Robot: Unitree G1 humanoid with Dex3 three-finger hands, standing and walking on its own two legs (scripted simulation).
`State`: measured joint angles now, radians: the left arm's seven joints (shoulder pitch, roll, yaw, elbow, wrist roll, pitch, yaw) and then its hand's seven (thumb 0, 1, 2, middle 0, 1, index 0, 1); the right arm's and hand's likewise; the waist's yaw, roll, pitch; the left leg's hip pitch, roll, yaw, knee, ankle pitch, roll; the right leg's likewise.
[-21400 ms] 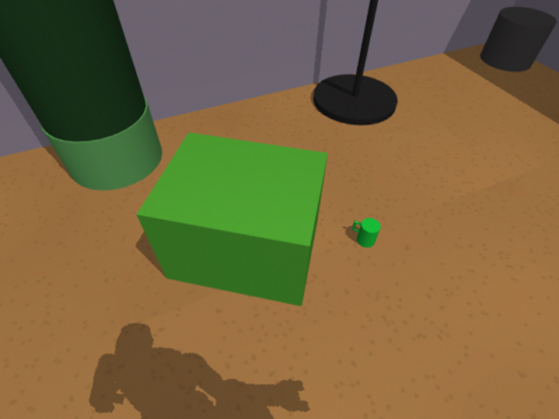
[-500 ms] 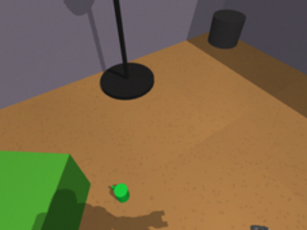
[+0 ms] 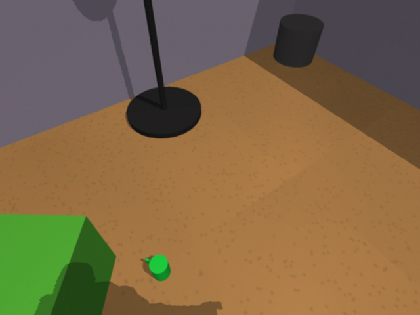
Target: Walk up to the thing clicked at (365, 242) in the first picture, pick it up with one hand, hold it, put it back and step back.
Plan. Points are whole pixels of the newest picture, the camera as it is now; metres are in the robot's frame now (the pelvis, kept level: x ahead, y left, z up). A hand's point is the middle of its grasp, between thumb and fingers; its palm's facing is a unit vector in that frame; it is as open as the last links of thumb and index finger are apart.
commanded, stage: walk up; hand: left
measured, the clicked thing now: (156, 266) +0.45 +0.23 -0.73
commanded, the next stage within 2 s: stand in 0.08 s
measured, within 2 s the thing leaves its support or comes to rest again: neither
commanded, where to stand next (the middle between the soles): +0.03 -0.01 m, yaw -2 degrees
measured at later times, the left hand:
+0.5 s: hand out of the picture +0.09 +0.25 -0.16, palm faces -0.02 -0.94 -0.34, open 7.4 cm
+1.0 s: hand out of the picture +0.10 +0.24 -0.15, palm faces -0.02 -0.94 -0.35, open 7.4 cm
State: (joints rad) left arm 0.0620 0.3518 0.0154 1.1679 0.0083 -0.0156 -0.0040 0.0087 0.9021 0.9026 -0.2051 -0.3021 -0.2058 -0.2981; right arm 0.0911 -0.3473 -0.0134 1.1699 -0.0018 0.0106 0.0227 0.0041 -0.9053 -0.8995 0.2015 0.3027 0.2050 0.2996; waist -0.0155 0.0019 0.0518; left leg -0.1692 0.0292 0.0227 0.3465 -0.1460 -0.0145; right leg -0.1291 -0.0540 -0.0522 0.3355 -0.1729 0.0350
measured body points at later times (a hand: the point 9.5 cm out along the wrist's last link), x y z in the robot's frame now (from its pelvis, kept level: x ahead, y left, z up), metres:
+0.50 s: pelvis +0.01 -0.01 +0.00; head +0.02 -0.01 +0.45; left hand +0.09 +0.30 -0.13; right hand +0.10 -0.30 -0.13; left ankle +0.03 +0.13 -0.75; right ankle +0.01 -0.14 -0.75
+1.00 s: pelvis +0.02 -0.01 +0.00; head +0.03 -0.02 +0.45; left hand +0.10 +0.29 -0.13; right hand +0.10 -0.31 -0.13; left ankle +0.03 +0.13 -0.75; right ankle +0.01 -0.14 -0.75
